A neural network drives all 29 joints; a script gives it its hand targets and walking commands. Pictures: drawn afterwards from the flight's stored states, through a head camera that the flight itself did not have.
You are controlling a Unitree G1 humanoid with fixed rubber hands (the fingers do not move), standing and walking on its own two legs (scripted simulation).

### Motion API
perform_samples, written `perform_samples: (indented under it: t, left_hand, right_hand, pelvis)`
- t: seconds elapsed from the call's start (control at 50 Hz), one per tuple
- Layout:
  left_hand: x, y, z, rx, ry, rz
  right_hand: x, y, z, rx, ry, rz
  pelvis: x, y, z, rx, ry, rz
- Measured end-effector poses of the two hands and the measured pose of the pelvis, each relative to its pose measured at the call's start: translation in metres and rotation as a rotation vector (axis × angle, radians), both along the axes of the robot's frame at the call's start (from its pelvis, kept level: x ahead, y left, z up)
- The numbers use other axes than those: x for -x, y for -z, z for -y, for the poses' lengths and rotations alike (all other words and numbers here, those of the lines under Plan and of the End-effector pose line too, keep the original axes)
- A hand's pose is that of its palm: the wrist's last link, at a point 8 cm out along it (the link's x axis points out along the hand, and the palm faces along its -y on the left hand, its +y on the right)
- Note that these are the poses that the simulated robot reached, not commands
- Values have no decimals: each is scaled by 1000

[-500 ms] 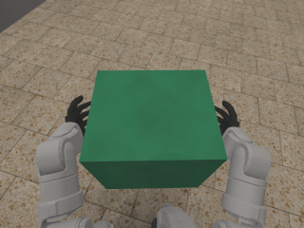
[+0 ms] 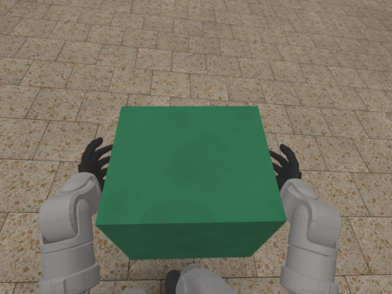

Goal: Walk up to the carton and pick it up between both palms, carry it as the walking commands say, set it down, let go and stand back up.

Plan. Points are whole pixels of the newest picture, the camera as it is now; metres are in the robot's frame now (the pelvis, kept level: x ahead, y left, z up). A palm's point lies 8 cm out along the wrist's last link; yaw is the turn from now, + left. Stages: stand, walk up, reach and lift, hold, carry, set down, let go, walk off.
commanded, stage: carry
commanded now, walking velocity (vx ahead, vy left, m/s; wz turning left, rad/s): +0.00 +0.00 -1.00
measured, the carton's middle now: (190, 187) +0.32 +0.02 +0.01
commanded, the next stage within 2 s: none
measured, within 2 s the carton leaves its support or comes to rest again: neither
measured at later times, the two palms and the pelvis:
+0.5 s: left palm (255, 199) +0.29 -0.10 +0.04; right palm out of the picture +0.10 -0.42 +0.05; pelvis -0.08 -0.07 -0.02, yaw -29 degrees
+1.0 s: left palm out of the picture +0.10 -0.25 +0.04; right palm out of the picture -0.21 -0.43 +0.06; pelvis -0.19 -0.13 +0.00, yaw -62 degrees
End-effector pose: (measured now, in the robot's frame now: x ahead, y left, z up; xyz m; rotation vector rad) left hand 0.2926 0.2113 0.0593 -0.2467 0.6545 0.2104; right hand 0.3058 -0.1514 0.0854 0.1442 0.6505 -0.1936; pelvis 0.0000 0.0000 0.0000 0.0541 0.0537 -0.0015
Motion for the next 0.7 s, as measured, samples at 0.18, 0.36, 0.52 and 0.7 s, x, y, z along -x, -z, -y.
perform_samples:
  t: [0.18,0.36,0.52,0.7]
  left_hand:
    - [-38,-64,100,-196,282,118]
    - [-30,-33,243,-225,472,3]
    - [5,24,324,-110,637,-58]
    - [33,6,392,-26,761,57]
  right_hand:
    - [50,-14,93,-28,182,128]
    - [124,24,214,-75,374,15]
    - [214,38,267,-63,613,-24]
    - [294,27,294,-36,787,61]
  pelvis:
    - [22,15,24,33,243,47]
    - [43,25,66,15,359,20]
    - [90,20,70,0,532,-2]
    - [123,22,93,35,736,-20]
